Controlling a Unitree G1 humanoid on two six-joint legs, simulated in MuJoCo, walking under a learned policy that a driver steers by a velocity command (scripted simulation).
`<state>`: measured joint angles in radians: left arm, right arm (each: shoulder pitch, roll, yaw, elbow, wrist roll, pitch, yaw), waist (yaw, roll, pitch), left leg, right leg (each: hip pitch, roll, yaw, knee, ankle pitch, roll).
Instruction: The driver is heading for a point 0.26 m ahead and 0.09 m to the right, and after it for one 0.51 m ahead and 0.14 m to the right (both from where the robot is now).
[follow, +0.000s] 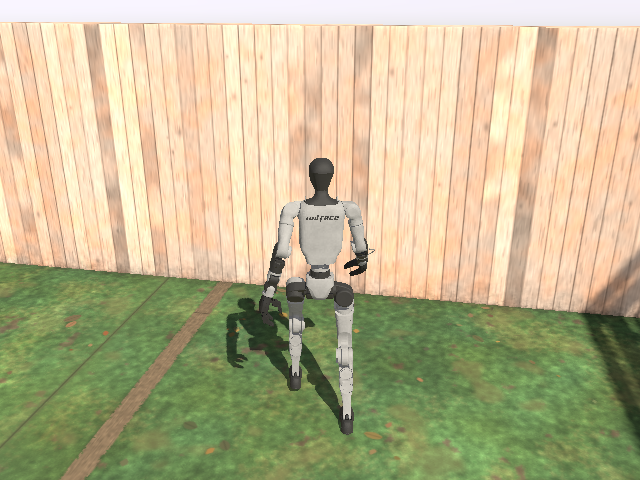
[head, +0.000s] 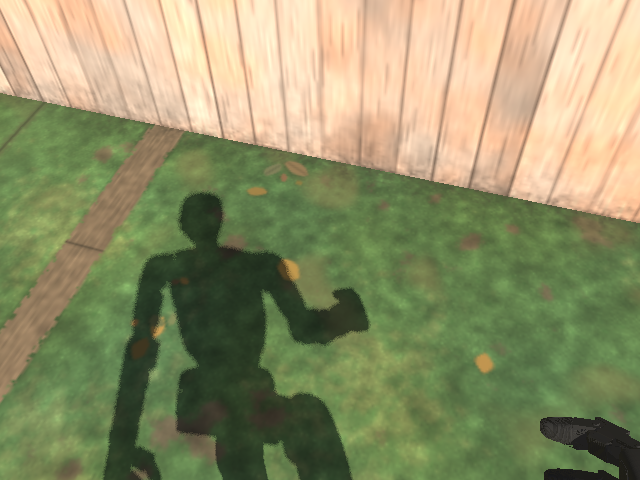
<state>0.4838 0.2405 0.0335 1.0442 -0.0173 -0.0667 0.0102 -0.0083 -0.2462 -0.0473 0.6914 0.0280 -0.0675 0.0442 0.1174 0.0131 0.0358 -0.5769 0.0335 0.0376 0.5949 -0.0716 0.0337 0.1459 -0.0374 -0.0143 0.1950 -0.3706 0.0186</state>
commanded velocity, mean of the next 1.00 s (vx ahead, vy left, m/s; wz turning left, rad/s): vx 0.38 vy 0.00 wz -0.32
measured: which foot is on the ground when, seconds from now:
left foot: up 0.00-0.04, down 0.06-0.62, up 0.64-1.00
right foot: down 0.00-0.08, up 0.10-0.58, down 0.60-1.00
